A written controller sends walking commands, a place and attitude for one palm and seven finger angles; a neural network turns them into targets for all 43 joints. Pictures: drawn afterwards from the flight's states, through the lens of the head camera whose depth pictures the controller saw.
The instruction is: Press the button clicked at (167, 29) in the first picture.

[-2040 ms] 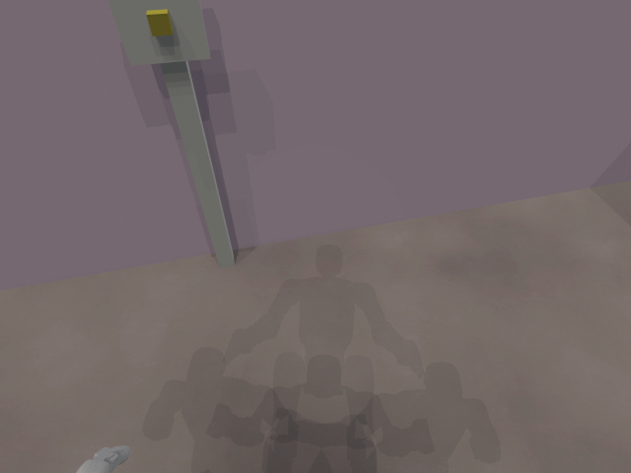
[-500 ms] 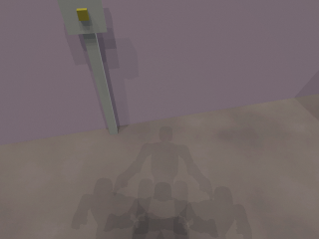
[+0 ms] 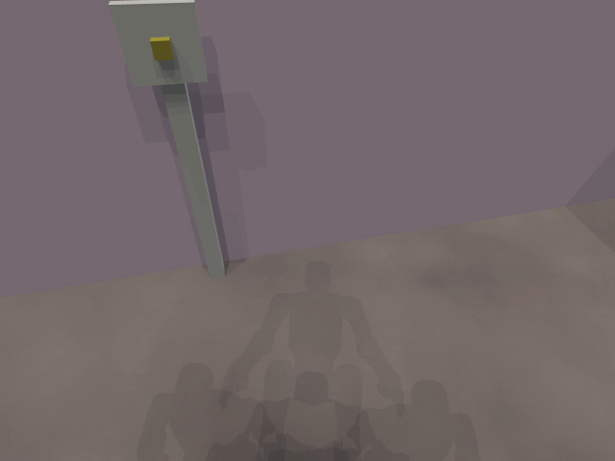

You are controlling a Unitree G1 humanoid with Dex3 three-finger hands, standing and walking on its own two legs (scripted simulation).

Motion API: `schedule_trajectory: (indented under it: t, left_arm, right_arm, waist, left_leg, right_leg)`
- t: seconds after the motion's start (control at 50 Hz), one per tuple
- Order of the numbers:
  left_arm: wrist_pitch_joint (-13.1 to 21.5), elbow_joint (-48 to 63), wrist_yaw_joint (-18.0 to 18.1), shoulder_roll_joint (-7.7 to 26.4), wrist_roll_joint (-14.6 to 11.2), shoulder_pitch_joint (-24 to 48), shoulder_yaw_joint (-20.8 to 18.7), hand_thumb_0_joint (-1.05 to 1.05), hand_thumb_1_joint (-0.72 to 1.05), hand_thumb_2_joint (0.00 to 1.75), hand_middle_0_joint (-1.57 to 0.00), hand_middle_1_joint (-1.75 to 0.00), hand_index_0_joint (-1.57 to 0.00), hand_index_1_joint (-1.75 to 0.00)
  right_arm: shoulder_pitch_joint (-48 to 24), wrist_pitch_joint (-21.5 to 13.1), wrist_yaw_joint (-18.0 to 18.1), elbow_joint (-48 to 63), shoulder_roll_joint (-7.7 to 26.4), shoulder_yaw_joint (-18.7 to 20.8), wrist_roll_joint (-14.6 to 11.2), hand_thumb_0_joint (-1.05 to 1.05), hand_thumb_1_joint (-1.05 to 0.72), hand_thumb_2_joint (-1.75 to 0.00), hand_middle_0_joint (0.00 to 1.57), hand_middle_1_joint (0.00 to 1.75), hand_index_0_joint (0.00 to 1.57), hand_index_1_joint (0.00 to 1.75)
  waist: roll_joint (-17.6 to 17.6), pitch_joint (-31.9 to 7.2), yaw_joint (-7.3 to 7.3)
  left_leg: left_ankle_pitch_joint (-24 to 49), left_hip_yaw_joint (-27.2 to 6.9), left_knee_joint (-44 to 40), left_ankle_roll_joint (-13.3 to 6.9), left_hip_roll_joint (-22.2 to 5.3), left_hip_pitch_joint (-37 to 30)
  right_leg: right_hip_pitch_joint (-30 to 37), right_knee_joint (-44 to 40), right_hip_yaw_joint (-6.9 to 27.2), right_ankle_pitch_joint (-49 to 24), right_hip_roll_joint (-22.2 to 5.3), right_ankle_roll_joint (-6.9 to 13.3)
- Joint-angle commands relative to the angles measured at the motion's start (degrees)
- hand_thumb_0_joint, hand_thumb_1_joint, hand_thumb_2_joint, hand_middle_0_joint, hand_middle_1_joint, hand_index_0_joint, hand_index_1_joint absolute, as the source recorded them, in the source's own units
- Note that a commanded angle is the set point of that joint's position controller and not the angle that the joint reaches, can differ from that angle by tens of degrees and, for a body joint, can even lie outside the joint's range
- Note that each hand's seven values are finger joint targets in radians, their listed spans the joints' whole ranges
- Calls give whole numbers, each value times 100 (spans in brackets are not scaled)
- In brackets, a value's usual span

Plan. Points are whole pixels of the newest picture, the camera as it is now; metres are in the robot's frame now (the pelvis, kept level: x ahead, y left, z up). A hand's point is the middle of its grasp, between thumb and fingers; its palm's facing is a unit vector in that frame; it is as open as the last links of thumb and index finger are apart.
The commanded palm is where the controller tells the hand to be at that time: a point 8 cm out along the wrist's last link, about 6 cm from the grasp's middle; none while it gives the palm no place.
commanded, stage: walk to a spot facing it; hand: left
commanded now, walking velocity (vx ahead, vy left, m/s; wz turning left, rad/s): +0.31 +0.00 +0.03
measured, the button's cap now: (162, 48) +0.92 +0.41 +0.15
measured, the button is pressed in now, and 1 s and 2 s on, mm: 0 0 0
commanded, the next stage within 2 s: turn to face it in 0.22 s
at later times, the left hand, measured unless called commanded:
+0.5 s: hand (197, 416) +0.24 +0.20 -0.19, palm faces -0.05 -0.98 -0.18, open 7.3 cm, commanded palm none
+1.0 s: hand (164, 421) +0.23 +0.25 -0.19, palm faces +0.25 -0.95 -0.18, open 7.3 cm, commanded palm none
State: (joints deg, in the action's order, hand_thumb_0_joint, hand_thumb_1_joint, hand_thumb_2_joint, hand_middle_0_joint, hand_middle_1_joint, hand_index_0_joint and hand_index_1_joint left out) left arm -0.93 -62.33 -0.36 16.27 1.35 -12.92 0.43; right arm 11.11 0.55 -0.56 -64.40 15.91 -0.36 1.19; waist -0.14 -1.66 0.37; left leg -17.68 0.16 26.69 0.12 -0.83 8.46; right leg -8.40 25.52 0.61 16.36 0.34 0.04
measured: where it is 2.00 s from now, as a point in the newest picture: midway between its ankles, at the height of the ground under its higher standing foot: (282, 415)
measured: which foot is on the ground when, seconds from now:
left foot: down 0.00-0.54, up 0.56-0.88, down 0.90-1.00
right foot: down 0.00-0.16, up 0.18-0.50, down 0.52-0.92, up 0.94-1.00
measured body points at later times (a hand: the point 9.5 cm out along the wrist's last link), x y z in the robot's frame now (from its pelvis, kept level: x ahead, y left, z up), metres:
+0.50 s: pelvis +0.15 +0.02 -0.02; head +0.20 +0.03 +0.43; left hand +0.24 +0.25 -0.17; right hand -0.02 -0.15 -0.14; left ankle -0.02 +0.11 -0.74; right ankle +0.27 -0.08 -0.73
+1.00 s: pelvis +0.21 +0.06 -0.01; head +0.21 +0.09 +0.43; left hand +0.22 +0.30 -0.18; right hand +0.33 -0.16 -0.14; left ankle +0.21 +0.15 -0.74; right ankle +0.25 -0.07 -0.71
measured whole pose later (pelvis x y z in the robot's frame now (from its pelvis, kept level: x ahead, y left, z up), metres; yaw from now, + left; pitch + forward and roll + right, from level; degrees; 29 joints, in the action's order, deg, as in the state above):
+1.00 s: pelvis +0.21 +0.06 -0.01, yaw +11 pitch -1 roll -2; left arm -2.9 -56.9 1.4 12.2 1.3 -12.9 -3.5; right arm 11.9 0.2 0.5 -56.1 8.5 2.3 1.7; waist -2.7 1.4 0.4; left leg -19.4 5.5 37.5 -2.5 -2.5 17.2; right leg -23.0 49.9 -8.5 26.0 -5.1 -1.3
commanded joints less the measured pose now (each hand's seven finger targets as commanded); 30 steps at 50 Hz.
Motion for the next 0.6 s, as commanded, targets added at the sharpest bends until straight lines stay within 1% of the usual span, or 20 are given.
schedule_trajectory:
  t: [0.0,0.04,0.06,0.08,0.1,0.12,0.14,0.16,0.18,0.2,0.24,0.3,0.36,0.44,0.48,0.5,0.52,0.54,0.56,0.58]
  left_arm:
    - [142,153,34,899,-20,-620,-288,0,90,90,-20,-30,-20,-30]
    - [206,118,71,927,-26,-871,-351,0,90,90,-20,-30,-20,-30]
    - [244,133,89,864,-20,-891,-376,0,90,90,-20,-30,-20,-30]
    - [269,126,97,773,-14,-899,-382,0,90,90,-20,-30,-20,-30]
    - [267,151,101,661,-25,-762,-378,0,90,90,-20,-30,-20,-30]
    - [253,222,84,381,-51,-590,-334,0,90,90,-20,-30,-20,-30]
    - [275,379,56,-24,-71,-362,-246,0,90,90,-20,-30,-20,-30]
    - [326,565,123,-1,-16,151,-214,0,90,90,-20,-30,-20,-30]
    - [311,507,153,73,-12,59,-276,0,90,90,-20,-30,-20,-30]
    - [325,457,111,-38,-27,20,-292,0,90,90,-20,-30,-20,-30]
    - [299,429,3,-207,-16,77,-295,0,90,90,-20,-30,-20,-30]
    - [183,453,-62,-476,1,114,-282,0,90,90,-20,-30,-20,-30]
    - [209,647,-70,-634,-40,506,-233,0,90,90,-20,-30,-20,-30]
    - [255,434,62,-429,-34,-282,-262,0,90,90,-20,-30,-20,-30]
    - [318,260,124,-82,-16,-1069,-369,0,90,90,-20,-30,-20,-30]
    - [402,166,202,362,23,-1509,-472,0,90,90,-20,-30,-20,-30]
    - [452,118,233,655,-17,-1822,-547,0,90,90,-20,-30,-20,-30]
    - [409,287,270,522,-86,-1419,-495,0,90,90,-20,-30,-20,-30]
    - [383,389,286,386,-67,-891,-464,0,90,90,-20,-30,-20,-30]
    - [316,525,301,201,-71,-435,-412,0,90,90,-20,-30,-20,-30]
  right_arm:
    - [120,-164,64,377,483,119,15,0,-90,-90,20,30,20,30]
    - [158,-216,67,442,393,151,6,0,-90,-90,20,30,20,30]
    - [254,-253,71,456,317,160,-9,0,-90,-90,20,30,20,30]
    - [397,-293,79,428,248,168,-24,0,-90,-90,20,30,20,30]
    - [769,-332,90,302,190,174,-42,0,-90,-90,20,30,20,30]
    - [1435,-388,119,66,324,206,-26,0,-90,-90,20,30,20,30]
    - [2352,-436,172,-246,820,357,33,0,-90,-90,20,30,20,30]
    - [2869,-414,266,-467,640,299,37,0,-90,-90,20,30,20,30]
    - [2825,-418,321,-493,384,198,31,0,-90,-90,20,30,20,30]
    - [2622,-449,343,-372,221,167,25,0,-90,-90,20,30,20,30]
    - [2312,-510,352,-249,127,196,15,0,-90,-90,20,30,20,30]
    - [2291,-551,388,-270,-109,164,-14,0,-90,-90,20,30,20,30]
    - [2282,-542,423,-306,-263,105,-13,0,-90,-90,20,30,20,30]
    - [2100,-455,440,-310,8,231,-102,0,-90,-90,20,30,20,30]
    - [1922,-429,400,-192,7,278,-143,0,-90,-90,20,30,20,30]
    - [2130,-432,332,-159,-229,272,-182,0,-90,-90,20,30,20,30]
    - [2464,-421,315,-99,-414,297,-214,0,-90,-90,20,30,20,30]
    - [2330,-320,354,-27,-329,336,-223,0,-90,-90,20,30,20,30]
    - [2144,-231,298,-30,-556,312,-198,0,-90,-90,20,30,20,30]
    - [1869,-131,268,6,-608,318,-150,0,-90,-90,20,30,20,30]
  waist:
    - [-751,918,125]
    - [-865,884,128]
    - [-885,902,77]
    - [-688,861,7]
    - [-430,795,-187]
    - [384,681,-458]
    - [1906,565,-720]
    - [1776,950,-839]
    - [1316,1030,-674]
    - [743,1028,-597]
    - [371,1068,-416]
    - [751,1163,-253]
    - [848,1281,-221]
    - [869,478,157]
    - [498,116,586]
    - [-378,-444,682]
    - [-1050,-1196,525]
    - [-582,-862,385]
    - [-979,-538,283]
    - [-595,72,178]
  left_leg:
    - [-665,131,499,-110,-97,1304]
    - [-644,330,962,-86,-138,1457]
    - [-692,359,907,-82,-211,1461]
    - [-572,385,608,-91,-235,1152]
    - [-236,375,94,-137,-292,469]
    - [508,-212,-508,-333,-594,-535]
    - [1793,-1779,-937,-805,-1740,-1531]
    - [3630,-2215,-1067,-883,-2077,-1790]
    - [4701,-1848,-788,-912,-2117,-1791]
    - [4823,-1475,-727,-1049,-2080,-1660]
    - [4341,-949,-908,-1007,-1844,-1534]
    - [4166,-191,-1184,-705,-1367,-1221]
    - [4924,173,-1155,-564,-946,-665]
    - [5975,0,-95,-577,-1034,-702]
    - [4779,-80,1090,-370,-920,-15]
    - [2531,126,2547,-188,-450,1002]
    - [-1624,168,4395,-53,291,1528]
    - [-1664,-313,4817,-171,43,1270]
    - [-1458,-309,5001,-130,-178,1324]
    - [-1263,-217,5082,-93,-317,1481]
  right_leg:
    - [-71,-1116,1424,1690,-1078,592]
    - [117,-1137,1700,1114,-1426,834]
    - [140,-1032,1645,653,-1500,907]
    - [32,-779,1463,99,-1456,901]
    - [-325,-316,1013,-311,-1212,756]
    - [-1019,860,286,-610,-576,469]
    - [-2335,2672,-632,374,73,114]
    - [-3197,3505,-331,1662,101,93]
    - [-3343,3889,-15,1506,-159,129]
    - [-3267,4059,-46,1309,-330,153]
    - [-3303,4067,-216,980,-464,110]
    - [-3209,3764,-515,274,-406,61]
    - [-2404,2189,-945,-304,-252,53]
    - [-683,1090,-1038,-1009,80,200]
    - [718,371,-731,-1998,-228,258]
    - [1884,495,327,-3923,-1423,679]
    - [2333,258,1795,-6137,-2910,1351]
    - [1389,-73,1448,-5894,-2908,1519]
    - [684,-418,1347,-4339,-2769,1453]
    - [-155,-679,1092,-3020,-2567,1339]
